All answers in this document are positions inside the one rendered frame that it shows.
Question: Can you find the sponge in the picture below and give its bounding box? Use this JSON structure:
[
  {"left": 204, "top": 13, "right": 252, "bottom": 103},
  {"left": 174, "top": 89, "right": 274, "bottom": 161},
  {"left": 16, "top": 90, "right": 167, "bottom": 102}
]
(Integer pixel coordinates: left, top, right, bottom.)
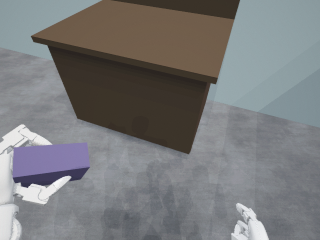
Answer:
[{"left": 12, "top": 142, "right": 90, "bottom": 188}]

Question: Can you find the table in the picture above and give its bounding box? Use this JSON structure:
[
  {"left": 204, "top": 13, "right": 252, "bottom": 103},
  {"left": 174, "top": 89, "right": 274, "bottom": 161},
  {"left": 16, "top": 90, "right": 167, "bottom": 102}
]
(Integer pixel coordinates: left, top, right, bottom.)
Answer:
[{"left": 31, "top": 0, "right": 240, "bottom": 154}]

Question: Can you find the left robot hand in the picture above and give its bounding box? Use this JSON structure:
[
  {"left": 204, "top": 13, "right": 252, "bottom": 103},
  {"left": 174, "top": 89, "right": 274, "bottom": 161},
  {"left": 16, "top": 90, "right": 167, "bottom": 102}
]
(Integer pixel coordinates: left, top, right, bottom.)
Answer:
[{"left": 0, "top": 124, "right": 72, "bottom": 206}]

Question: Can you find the right robot hand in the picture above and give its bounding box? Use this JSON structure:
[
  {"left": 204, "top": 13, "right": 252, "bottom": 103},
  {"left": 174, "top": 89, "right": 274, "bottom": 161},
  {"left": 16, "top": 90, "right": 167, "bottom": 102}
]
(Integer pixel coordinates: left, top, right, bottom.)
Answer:
[{"left": 231, "top": 203, "right": 269, "bottom": 240}]

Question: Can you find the robot left forearm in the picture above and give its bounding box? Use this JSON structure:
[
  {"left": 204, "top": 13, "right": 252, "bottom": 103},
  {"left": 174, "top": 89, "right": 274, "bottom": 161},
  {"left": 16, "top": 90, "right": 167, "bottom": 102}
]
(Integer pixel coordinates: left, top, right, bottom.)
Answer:
[{"left": 0, "top": 204, "right": 22, "bottom": 240}]

